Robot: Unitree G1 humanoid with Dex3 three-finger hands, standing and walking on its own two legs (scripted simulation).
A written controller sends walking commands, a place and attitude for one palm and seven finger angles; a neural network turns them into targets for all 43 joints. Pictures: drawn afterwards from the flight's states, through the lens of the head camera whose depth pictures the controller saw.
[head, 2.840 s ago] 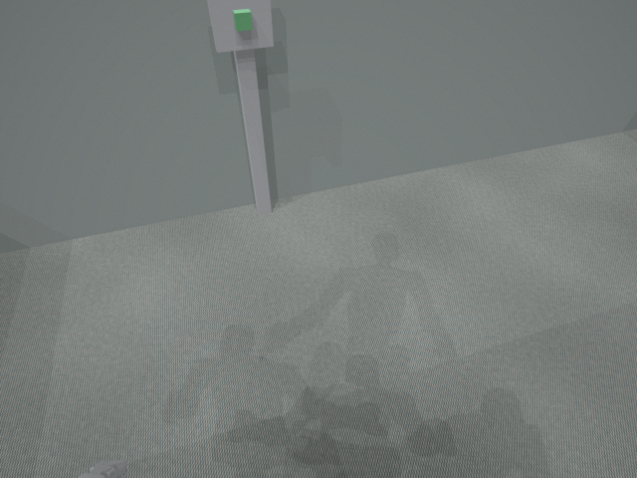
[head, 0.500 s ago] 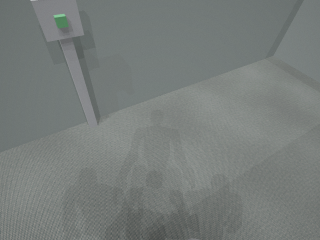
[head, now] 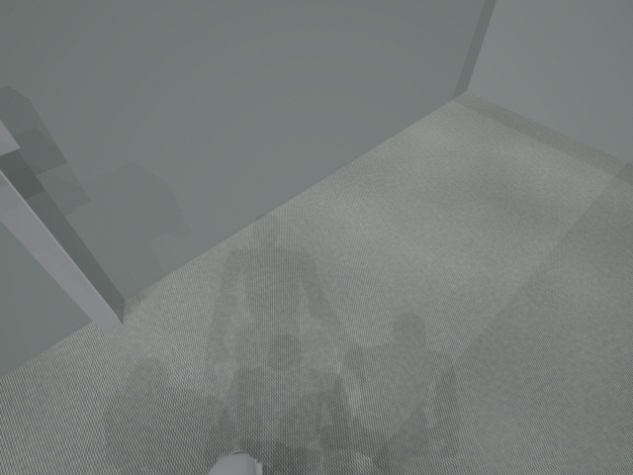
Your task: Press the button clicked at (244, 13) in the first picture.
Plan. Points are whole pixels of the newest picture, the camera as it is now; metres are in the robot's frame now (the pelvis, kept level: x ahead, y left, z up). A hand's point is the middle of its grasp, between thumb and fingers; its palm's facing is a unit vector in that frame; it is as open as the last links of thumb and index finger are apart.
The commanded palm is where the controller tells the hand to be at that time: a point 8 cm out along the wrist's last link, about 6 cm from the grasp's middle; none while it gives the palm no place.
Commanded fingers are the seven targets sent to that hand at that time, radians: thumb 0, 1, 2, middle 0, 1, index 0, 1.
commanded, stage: walk to a spot facing it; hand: left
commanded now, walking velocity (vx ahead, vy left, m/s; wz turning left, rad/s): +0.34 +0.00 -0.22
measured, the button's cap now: out of the picture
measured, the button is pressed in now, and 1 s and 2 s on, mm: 0 0 0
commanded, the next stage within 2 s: turn to face it in 0.26 s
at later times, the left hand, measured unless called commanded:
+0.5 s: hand (219, 358) +0.33 +0.18 -0.17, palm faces -0.17 -0.97 -0.19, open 7.4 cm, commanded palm none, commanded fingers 0.00 0.90 0.90 -0.20 -0.30 -0.20 -0.30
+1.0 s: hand (188, 357) +0.34 +0.25 -0.19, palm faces +0.15 -0.97 -0.21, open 7.3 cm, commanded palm none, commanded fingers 0.00 0.90 0.90 -0.20 -0.30 -0.20 -0.30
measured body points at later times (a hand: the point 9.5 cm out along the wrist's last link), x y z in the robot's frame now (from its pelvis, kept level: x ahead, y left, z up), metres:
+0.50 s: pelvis +0.20 +0.02 +0.00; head +0.24 +0.01 +0.44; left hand +0.34 +0.23 -0.15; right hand +0.14 -0.20 -0.16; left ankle +0.16 +0.15 -0.74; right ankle +0.26 -0.11 -0.72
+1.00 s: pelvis +0.27 +0.03 -0.02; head +0.31 +0.06 +0.43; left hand +0.33 +0.30 -0.17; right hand +0.36 -0.23 -0.14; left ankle +0.28 +0.12 -0.74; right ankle +0.25 -0.11 -0.67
